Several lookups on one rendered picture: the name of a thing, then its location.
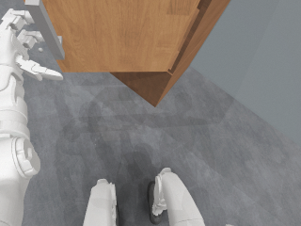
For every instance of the robot thigh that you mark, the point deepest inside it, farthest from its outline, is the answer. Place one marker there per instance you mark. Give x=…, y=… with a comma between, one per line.
x=100, y=204
x=181, y=208

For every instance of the cupboard door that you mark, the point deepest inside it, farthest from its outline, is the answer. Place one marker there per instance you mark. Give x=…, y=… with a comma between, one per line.
x=119, y=36

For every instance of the right robot thigh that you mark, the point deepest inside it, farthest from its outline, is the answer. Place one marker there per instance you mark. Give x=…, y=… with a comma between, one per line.
x=181, y=208

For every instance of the robot left forearm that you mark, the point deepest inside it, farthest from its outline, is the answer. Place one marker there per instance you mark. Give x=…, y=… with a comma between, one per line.
x=13, y=108

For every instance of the left robot hand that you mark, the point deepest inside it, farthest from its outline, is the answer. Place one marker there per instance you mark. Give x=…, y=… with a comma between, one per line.
x=11, y=46

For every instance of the left robot thigh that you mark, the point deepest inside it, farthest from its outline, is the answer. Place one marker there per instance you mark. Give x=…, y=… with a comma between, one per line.
x=100, y=204

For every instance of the handle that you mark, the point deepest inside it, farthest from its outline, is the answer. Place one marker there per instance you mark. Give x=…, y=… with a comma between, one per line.
x=42, y=20

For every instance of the robot left upper arm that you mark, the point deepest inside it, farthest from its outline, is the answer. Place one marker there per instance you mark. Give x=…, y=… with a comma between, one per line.
x=18, y=163

